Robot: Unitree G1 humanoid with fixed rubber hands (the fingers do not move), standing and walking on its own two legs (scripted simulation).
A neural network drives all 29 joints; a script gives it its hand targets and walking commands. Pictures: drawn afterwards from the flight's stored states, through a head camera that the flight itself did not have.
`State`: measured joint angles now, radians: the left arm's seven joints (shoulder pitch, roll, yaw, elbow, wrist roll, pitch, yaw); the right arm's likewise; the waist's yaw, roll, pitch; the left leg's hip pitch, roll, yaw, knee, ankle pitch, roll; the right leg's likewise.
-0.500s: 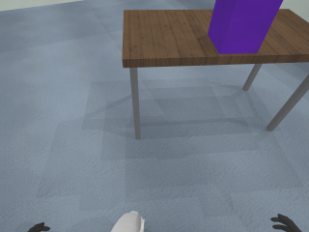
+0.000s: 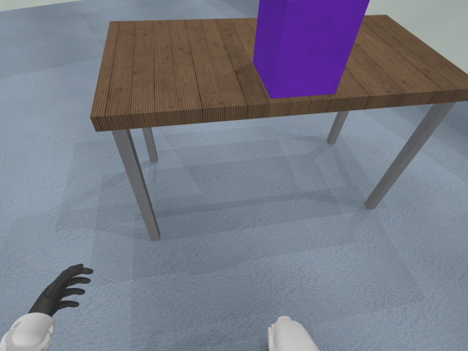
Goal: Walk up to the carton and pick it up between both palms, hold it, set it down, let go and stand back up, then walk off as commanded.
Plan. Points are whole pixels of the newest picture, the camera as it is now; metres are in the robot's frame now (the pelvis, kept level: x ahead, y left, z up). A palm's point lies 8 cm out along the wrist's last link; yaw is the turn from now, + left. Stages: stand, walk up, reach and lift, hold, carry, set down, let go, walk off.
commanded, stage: walk up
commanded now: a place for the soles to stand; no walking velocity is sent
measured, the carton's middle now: (300, 36) +0.87 -0.19 +0.13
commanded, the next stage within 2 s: none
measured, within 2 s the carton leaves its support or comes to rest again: neither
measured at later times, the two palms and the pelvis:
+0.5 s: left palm (116, 345) +0.15 +0.21 -0.08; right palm out of the picture +0.27 -0.44 +0.01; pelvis +0.11 -0.12 +0.01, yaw +4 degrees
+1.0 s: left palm (211, 275) +0.26 +0.05 -0.04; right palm out of the picture +0.39 -0.59 -0.02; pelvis +0.21 -0.29 +0.02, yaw +7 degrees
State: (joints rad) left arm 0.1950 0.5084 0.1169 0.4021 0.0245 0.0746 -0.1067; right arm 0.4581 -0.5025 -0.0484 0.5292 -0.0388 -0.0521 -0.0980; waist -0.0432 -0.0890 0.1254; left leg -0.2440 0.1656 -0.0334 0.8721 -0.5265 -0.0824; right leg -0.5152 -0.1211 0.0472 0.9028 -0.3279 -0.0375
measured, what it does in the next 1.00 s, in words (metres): steps to the right: left foot, then right foot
